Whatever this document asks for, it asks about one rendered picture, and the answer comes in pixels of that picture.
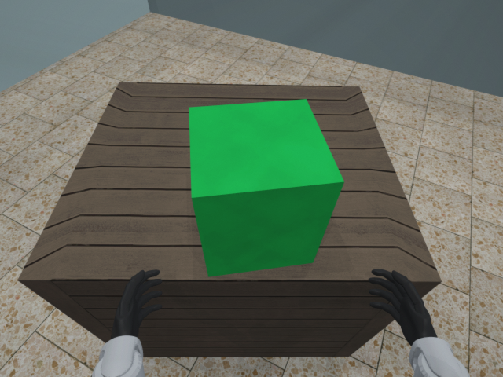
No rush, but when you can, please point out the robot right forearm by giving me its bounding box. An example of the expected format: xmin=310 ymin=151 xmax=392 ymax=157
xmin=409 ymin=337 xmax=470 ymax=377

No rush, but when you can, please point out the robot right hand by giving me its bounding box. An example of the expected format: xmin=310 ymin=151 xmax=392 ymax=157
xmin=369 ymin=269 xmax=438 ymax=346

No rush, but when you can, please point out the robot left forearm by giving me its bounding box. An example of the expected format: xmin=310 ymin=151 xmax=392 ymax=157
xmin=92 ymin=335 xmax=145 ymax=377

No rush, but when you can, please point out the pedestal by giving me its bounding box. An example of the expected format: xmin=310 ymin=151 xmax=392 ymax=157
xmin=18 ymin=82 xmax=442 ymax=357

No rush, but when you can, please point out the robot left hand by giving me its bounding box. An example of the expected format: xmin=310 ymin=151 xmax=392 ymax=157
xmin=110 ymin=269 xmax=162 ymax=340

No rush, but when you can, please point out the carton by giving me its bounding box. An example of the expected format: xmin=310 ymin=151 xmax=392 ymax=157
xmin=189 ymin=99 xmax=344 ymax=277

